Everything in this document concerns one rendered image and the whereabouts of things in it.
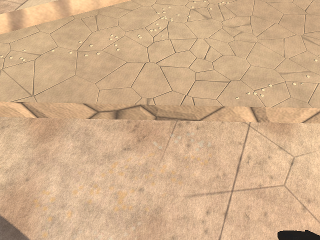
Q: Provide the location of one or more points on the robot right hand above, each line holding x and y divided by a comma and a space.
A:
297, 235

